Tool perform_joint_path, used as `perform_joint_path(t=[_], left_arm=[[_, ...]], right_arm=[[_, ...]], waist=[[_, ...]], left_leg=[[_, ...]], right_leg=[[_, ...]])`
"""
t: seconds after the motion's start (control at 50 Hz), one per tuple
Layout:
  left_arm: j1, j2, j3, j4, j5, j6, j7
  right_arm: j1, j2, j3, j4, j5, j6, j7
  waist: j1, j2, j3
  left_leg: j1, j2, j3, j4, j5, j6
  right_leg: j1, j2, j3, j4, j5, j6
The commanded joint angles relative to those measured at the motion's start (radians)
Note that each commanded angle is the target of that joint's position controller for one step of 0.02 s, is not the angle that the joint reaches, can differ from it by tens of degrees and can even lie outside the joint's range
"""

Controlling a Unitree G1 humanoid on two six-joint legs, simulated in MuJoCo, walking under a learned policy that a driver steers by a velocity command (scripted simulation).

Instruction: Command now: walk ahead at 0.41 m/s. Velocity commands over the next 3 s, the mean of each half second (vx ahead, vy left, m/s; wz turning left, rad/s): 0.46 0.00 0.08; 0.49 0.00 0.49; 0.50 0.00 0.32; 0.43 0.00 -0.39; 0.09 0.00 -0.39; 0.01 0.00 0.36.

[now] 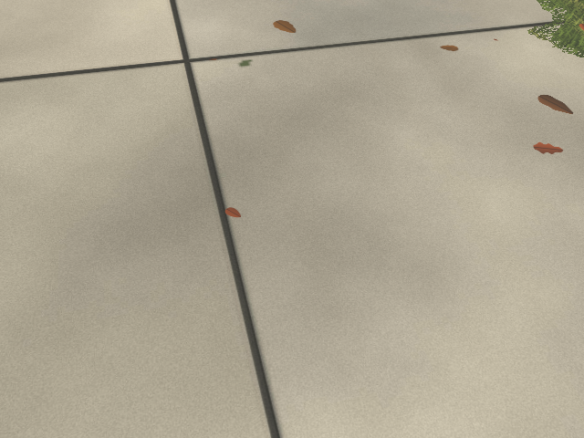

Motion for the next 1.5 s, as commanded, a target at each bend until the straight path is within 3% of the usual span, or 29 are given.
perform_joint_path(t=[0.02, 0.2, 0.26, 0.3, 0.32, 0.34, 0.36, 0.38, 0.4, 0.44, 0.56, 0.74, 0.84, 0.86, 0.88, 0.9, 0.92, 0.96, 1.0, 1.1, 1.28, 1.34, 1.38, 1.4, 1.42, 1.44, 1.46, 1.48, 1.5], left_arm=[[-0.079, 0.053, 0.006, -0.067, 0.01, -0.018, -0.018], [-0.356, 0.017, -0.02, -0.2, -0.008, -0.005, -0.017], [-0.282, 0.048, -0.007, -0.196, -0.009, -0.012, -0.003], [-0.029, 0.084, 0.018, -0.116, -0.009, -0.026, 0.015], [0.125, 0.128, 0.037, -0.074, 0.008, -0.035, 0.027], [0.245, 0.227, 0.059, -0.067, 0.035, -0.04, 0.035], [0.204, 0.231, 0.063, -0.069, 0.009, -0.026, 0.023], [0.073, 0.165, 0.05, -0.09, -0.014, -0.024, 0.02], [-0.015, 0.091, 0.031, -0.109, -0.018, -0.035, 0.017], [-0.03, 0.027, 0.011, -0.086, -0.013, -0.056, 0.021], [0.092, 0.042, 0.01, -0.045, -0.014, -0.089, 0.033], [0.24, 0.056, -0.001, 0.0, -0.015, -0.074, 0.061], [0.203, 0.122, 0.019, -0.015, -0.003, -0.042, 0.078], [0.185, 0.131, 0.023, -0.03, -0.003, -0.035, 0.07], [0.157, 0.123, 0.023, -0.059, -0.01, -0.037, 0.06], [0.17, 0.023, 0.01, -0.143, -0.026, -0.048, 0.035], [0.049, 0.095, 0.02, -0.177, -0.016, -0.064, 0.03], [0.026, 0.084, 0.015, -0.19, -0.028, -0.087, 0.027], [0.054, 0.069, 0.014, -0.184, 0.008, -0.052, 0.028], [-0.06, 0.05, 0.008, -0.251, 0.018, 0.0, 0.013], [-0.337, 0.049, -0.014, -0.354, 0.001, -0.014, -0.005], [-0.26, 0.083, -0.005, -0.346, -0.002, -0.027, -0.001], [-0.029, 0.124, 0.017, -0.273, -0.007, -0.039, 0.017], [0.132, 0.159, 0.03, -0.233, 0.007, -0.048, 0.031], [0.243, 0.276, 0.06, -0.224, 0.032, -0.048, 0.037], [0.215, 0.243, 0.059, -0.2, 0.004, -0.03, 0.021], [0.096, 0.179, 0.045, -0.22, -0.018, -0.024, 0.013], [0.026, 0.114, 0.03, -0.231, -0.022, -0.025, 0.006], [0.012, 0.089, 0.021, -0.224, -0.016, -0.029, 0.006]], right_arm=[[0.035, -0.102, -0.011, -0.021, 0.005, -0.031, -0.005], [0.132, -0.1, 0.002, 0.038, 0.003, -0.035, -0.014], [0.089, -0.119, -0.002, 0.039, 0.005, -0.036, -0.017], [0.058, -0.137, -0.008, 0.037, 0.006, -0.028, -0.018], [0.063, -0.121, -0.002, 0.028, 0.01, -0.026, -0.014], [0.136, -0.016, 0.02, -0.004, 0.026, -0.024, -0.006], [0.181, -0.037, 0.006, 0.009, 0.034, -0.018, -0.005], [0.078, -0.099, -0.012, -0.011, 0.016, -0.011, -0.009], [0.008, -0.09, -0.012, -0.028, 0.012, -0.015, -0.002], [-0.008, -0.051, -0.014, -0.024, -0.004, 0.001, 0.008], [-0.133, -0.023, -0.019, -0.081, -0.006, 0.047, 0.033], [-0.433, 0.0, 0.007, -0.207, -0.005, 0.036, 0.05], [-0.226, -0.069, -0.026, -0.162, -0.012, 0.037, 0.039], [-0.109, -0.1, -0.044, -0.128, -0.017, 0.03, 0.033], [0.015, -0.173, -0.074, -0.102, -0.03, 0.028, 0.019], [-0.037, -0.276, -0.102, -0.131, -0.021, 0.041, 0.011], [-0.014, -0.263, -0.098, -0.128, 0.004, 0.051, 0.01], [-0.114, -0.164, -0.074, -0.127, 0.01, 0.043, -0.001], [-0.171, -0.122, -0.057, -0.139, 0.016, 0.022, -0.009], [-0.086, -0.174, -0.063, -0.129, 0.023, -0.007, -0.002], [0.084, -0.152, -0.045, -0.096, 0.008, -0.005, -0.014], [0.036, -0.183, -0.047, -0.103, 0.001, -0.012, -0.024], [0.002, -0.204, -0.049, -0.103, -0.002, -0.017, -0.019], [-0.007, -0.19, -0.045, -0.115, 0.001, -0.022, -0.015], [0.109, -0.094, -0.025, -0.138, 0.038, -0.024, -0.007], [0.124, -0.134, -0.032, -0.125, 0.021, -0.024, -0.005], [0.047, -0.15, -0.034, -0.138, -0.007, -0.02, -0.005], [-0.042, -0.145, -0.029, -0.16, -0.017, -0.023, 0.003], [-0.083, -0.128, -0.026, -0.177, -0.018, -0.023, 0.009]], waist=[[0.007, 0.101, 0.102], [-0.04, 0.137, 0.137], [0.015, 0.131, 0.099], [0.121, 0.11, -0.039], [0.174, 0.077, -0.121], [0.151, -0.102, -0.268], [0.121, -0.172, -0.32], [0.072, -0.051, -0.13], [0.055, -0.005, -0.022], [0.001, 0.001, 0.052], [-0.011, -0.014, 0.079], [0.056, -0.024, 0.109], [-0.057, -0.093, -0.028], [-0.11, -0.077, -0.087], [-0.177, 0.013, -0.157], [-0.084, 0.288, -0.217], [-0.119, 0.083, -0.208], [-0.029, -0.034, -0.005], [0.036, -0.041, 0.019], [0.026, 0.033, 0.028], [-0.094, 0.099, 0.047], [-0.03, 0.115, 0.039], [0.076, 0.098, -0.067], [0.147, 0.064, -0.163], [0.119, -0.148, -0.325], [0.094, -0.191, -0.323], [0.047, -0.081, -0.132], [0.042, 0.005, -0.039], [0.024, 0.007, 0.012]], left_leg=[[0.113, 0.261, -0.295, -0.264, 0.018, 0.11], [0.09, 0.239, -0.118, -0.234, 0.468, 0.115], [0.135, 0.266, -0.089, -0.132, 0.756, 0.091], [0.138, 0.236, -0.046, 0.166, 0.946, 0.058], [-0.025, 0.198, -0.038, 0.398, 0.744, 0.045], [-0.293, 0.092, 0.005, 0.756, 0.172, 0.018], [-0.471, -0.028, -0.073, 0.979, -0.251, 0.018], [-0.539, 0.063, -0.109, 1.005, -0.149, 0.034], [-0.514, 0.101, -0.103, 0.947, -0.056, 0.037], [-0.417, 0.147, -0.107, 0.857, 0.0, 0.034], [-0.549, 0.165, -0.066, 0.766, 0.132, 0.004], [-0.547, 0.091, 0.106, 0.315, 0.261, 0.019], [-0.277, -0.039, 0.151, 0.258, 0.025, 0.132], [-0.124, -0.055, 0.121, 0.181, 0.021, 0.165], [0.091, 0.068, -0.063, 0.098, -0.046, 0.223], [0.39, 0.373, -0.651, 0.019, 0.011, 0.402], [0.38, 0.383, -0.727, -0.068, 0.021, 0.41], [0.132, 0.333, -0.508, -0.12, 0.164, 0.312], [-0.012, 0.238, -0.367, -0.13, 0.343, 0.259], [-0.079, 0.152, -0.283, -0.146, 0.48, 0.216], [0.151, 0.172, -0.279, -0.112, 0.583, 0.137], [0.167, 0.205, -0.274, -0.047, 0.749, 0.104], [0.149, 0.167, -0.231, 0.193, 0.929, 0.074], [0.024, 0.128, -0.195, 0.408, 0.753, 0.061], [-0.267, -0.017, -0.114, 0.794, 0.275, 0.01], [-0.444, -0.093, -0.13, 0.943, -0.249, 0.009], [-0.526, -0.006, -0.143, 0.983, -0.169, 0.014], [-0.532, 0.042, -0.126, 0.925, -0.092, 0.011], [-0.516, 0.075, -0.113, 0.862, -0.061, 0.007]], right_leg=[[-0.302, -0.062, -0.01, 0.056, 0.115, 0.023], [-0.215, -0.018, -0.117, -0.31, 0.245, 0.04], [-0.071, 0.019, -0.122, -0.374, 0.216, -0.014], [0.198, 0.075, -0.137, -0.445, 0.2, -0.054], [0.44, -0.013, -0.041, -0.47, 0.156, -0.081], [0.695, -0.326, 0.367, -0.518, -0.067, -0.147], [0.697, -0.442, 0.745, -0.719, -0.192, -0.231], [0.534, -0.393, 0.589, -0.744, -0.28, -0.186], [0.37, -0.35, 0.436, -0.781, -0.183, -0.156], [0.204, -0.256, 0.213, -0.818, 0.053, -0.081], [0.237, -0.222, -0.025, -0.848, 0.313, -0.048], [0.434, -0.218, -0.214, -0.774, 0.732, -0.005], [0.519, -0.262, -0.264, -0.372, 1.225, -0.006], [0.451, -0.259, -0.265, -0.174, 1.099, -0.008], [0.253, -0.221, -0.277, 0.132, 0.78, 0.014], [-0.238, 0.032, -0.217, 0.534, -0.19, 0.082], [-0.377, 0.016, 0.015, 0.578, -0.154, 0.067], [-0.355, -0.081, 0.032, 0.385, -0.007, 0.059], [-0.23, -0.109, 0.034, 0.268, 0.008, 0.087], [-0.24, -0.108, -0.015, 0.059, 0.12, 0.143], [-0.282, -0.047, -0.055, -0.317, 0.327, 0.088], [-0.125, -0.01, -0.049, -0.413, 0.244, 0.033], [0.145, 0.045, -0.069, -0.482, 0.205, -0.007], [0.373, -0.047, 0.016, -0.493, 0.191, -0.044], [0.669, -0.331, 0.457, -0.509, 0.095, -0.176], [0.667, -0.398, 0.765, -0.667, 0.075, -0.238], [0.515, -0.356, 0.65, -0.685, -0.045, -0.225], [0.386, -0.309, 0.521, -0.707, -0.012, -0.204], [0.303, -0.255, 0.432, -0.73, 0.082, -0.179]])
Next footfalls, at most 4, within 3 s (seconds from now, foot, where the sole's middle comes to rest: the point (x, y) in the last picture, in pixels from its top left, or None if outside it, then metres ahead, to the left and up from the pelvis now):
0.32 right None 0.33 -0.11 -0.78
0.88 left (260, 408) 0.60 0.07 -0.78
1.40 right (265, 282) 0.96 0.06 -0.78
1.90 left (172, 240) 1.11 0.34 -0.78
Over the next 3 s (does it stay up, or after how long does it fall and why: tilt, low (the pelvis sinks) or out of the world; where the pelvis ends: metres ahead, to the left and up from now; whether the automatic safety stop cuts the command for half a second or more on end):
stays up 1.04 0.22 0.00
